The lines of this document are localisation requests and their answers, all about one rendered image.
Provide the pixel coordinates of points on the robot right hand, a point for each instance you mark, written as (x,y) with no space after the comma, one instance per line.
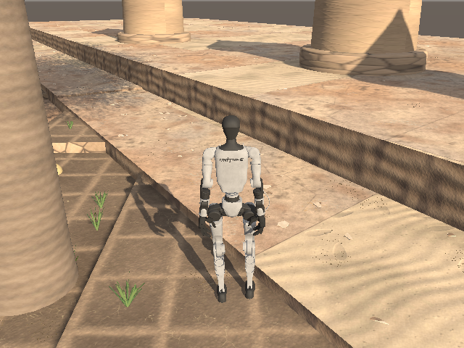
(260,225)

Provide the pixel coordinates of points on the robot right upper arm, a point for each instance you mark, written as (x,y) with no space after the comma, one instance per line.
(254,154)

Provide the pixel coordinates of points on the robot left shin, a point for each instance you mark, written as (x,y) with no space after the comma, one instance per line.
(219,269)

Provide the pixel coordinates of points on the robot left upper arm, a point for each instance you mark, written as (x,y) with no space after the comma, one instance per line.
(208,154)

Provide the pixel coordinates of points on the robot left hand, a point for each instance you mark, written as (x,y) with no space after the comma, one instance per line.
(202,226)

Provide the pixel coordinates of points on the robot left forearm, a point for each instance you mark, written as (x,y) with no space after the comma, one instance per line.
(204,200)

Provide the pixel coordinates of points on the robot right forearm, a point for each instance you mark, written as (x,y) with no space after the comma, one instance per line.
(259,200)

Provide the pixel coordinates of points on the humanoid robot torso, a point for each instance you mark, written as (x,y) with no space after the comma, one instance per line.
(231,172)

